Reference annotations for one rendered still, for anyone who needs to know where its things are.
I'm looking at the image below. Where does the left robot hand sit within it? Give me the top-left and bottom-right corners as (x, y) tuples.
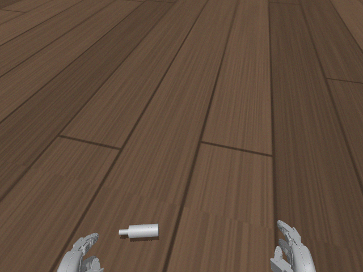
(57, 233), (104, 272)

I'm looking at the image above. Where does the right robot hand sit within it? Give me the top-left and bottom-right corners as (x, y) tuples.
(271, 220), (316, 272)

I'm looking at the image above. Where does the bottle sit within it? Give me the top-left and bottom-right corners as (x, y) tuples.
(119, 224), (159, 238)

